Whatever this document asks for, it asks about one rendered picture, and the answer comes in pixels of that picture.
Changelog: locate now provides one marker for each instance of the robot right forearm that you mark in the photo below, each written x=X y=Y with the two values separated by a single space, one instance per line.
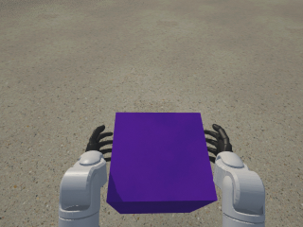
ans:
x=243 y=192

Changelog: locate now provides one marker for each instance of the robot left forearm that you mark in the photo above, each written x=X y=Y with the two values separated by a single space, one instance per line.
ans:
x=79 y=196

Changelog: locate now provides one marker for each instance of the right robot hand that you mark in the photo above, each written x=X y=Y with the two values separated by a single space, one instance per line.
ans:
x=222 y=144

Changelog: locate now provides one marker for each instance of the carton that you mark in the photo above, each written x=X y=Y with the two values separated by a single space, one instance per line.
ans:
x=159 y=164

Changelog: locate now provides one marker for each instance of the left robot hand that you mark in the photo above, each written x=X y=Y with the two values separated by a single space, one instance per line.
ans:
x=94 y=143

